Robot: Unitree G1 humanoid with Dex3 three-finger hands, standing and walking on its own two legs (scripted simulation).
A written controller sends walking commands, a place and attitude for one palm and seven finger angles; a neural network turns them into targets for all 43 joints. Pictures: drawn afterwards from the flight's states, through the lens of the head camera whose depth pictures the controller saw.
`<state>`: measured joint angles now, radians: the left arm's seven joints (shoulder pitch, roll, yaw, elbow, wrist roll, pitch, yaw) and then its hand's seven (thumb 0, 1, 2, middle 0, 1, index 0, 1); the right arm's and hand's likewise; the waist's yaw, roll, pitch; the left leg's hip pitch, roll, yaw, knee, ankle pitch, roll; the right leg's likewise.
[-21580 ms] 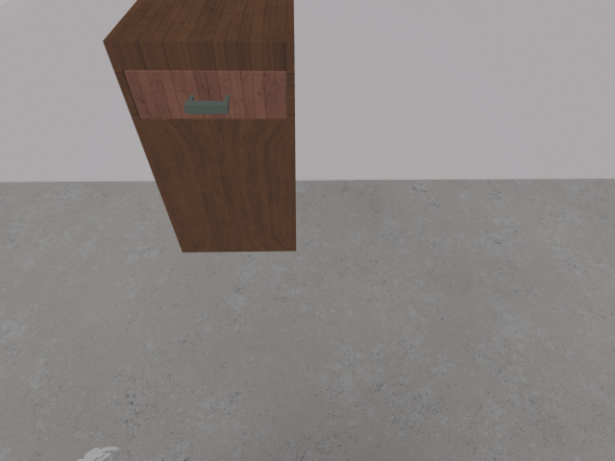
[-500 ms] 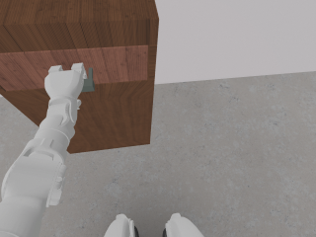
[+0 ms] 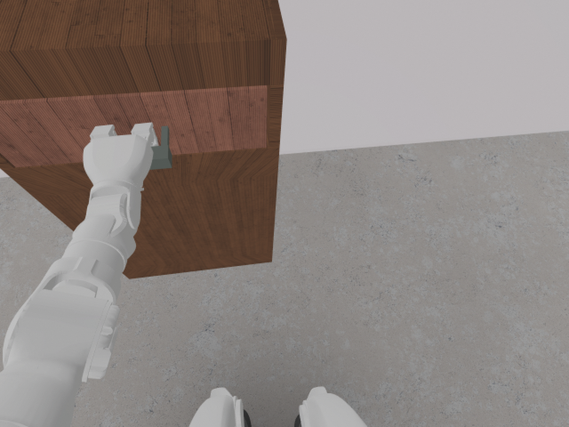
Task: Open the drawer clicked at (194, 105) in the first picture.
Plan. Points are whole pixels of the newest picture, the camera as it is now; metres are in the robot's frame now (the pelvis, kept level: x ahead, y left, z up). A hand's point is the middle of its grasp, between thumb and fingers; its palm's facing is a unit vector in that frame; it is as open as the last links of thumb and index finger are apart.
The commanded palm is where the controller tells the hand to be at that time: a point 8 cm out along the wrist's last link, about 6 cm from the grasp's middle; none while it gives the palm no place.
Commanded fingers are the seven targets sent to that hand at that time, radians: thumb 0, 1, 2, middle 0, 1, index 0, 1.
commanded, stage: pull the drawer open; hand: left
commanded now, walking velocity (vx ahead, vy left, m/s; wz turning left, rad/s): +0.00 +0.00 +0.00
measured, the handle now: (132, 147) +0.54 +0.19 +0.01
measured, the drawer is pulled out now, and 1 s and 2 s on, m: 0.00 0.12 0.23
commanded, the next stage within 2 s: none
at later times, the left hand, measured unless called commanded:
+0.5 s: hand (131, 213) +0.44 +0.19 -0.02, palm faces -0.05 -0.06 -1.00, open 5.7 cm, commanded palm +0.40 +0.19 +0.04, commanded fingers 0.00 0.90 0.90 -0.40 -1.35 -0.40 -1.35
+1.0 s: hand (129, 250) +0.38 +0.19 -0.02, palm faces -0.04 -0.04 -1.00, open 5.6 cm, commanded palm +0.34 +0.19 +0.04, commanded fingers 0.00 0.90 0.90 -0.40 -1.35 -0.40 -1.35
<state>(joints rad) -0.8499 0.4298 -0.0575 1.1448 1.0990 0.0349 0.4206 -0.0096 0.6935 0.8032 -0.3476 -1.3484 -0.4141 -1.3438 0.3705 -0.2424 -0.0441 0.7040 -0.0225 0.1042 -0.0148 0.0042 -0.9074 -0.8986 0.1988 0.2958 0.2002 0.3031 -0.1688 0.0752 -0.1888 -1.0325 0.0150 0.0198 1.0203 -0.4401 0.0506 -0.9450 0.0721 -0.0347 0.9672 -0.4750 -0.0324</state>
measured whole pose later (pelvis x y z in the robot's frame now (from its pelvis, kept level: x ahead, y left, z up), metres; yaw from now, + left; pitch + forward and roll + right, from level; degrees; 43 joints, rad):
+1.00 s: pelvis +0.01 -0.01 +0.02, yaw +1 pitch +18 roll -1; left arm -0.32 0.28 -0.14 0.71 1.10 0.06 0.48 0.00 0.69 0.81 -0.34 -1.35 -0.41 -1.34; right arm 0.25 -0.22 -0.06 0.66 -0.01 0.15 -0.01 0.01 -0.91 -0.90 0.20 0.30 0.20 0.30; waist -0.05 0.06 -0.20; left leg -0.80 0.00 0.04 0.92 -0.44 0.04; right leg -0.73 0.06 -0.01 0.90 -0.48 -0.04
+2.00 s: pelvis +0.01 -0.02 +0.02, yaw +1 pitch +15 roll +0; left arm 0.17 0.28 -0.18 0.26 1.10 0.07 0.50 0.03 0.68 0.80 -0.31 -1.35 -0.41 -1.34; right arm 0.16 -0.23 -0.03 0.58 -0.02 0.13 0.01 0.01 -0.91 -0.90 0.20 0.30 0.20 0.30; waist 0.00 0.05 -0.19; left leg -0.73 0.00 0.04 0.93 -0.45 0.02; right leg -0.68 0.06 -0.01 0.94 -0.51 -0.06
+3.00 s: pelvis +0.00 -0.03 +0.00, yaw +2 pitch +15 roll +1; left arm 0.41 0.29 -0.15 0.04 1.10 0.00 0.56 0.02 0.57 0.76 -0.36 -1.33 -0.40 -1.32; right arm 0.14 -0.24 -0.03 0.56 -0.03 0.13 0.01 0.01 -0.91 -0.90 0.20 0.30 0.20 0.30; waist 0.04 0.05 -0.20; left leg -0.82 -0.01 0.02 1.03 -0.48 0.00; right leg -0.77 0.05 -0.03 1.06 -0.56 -0.08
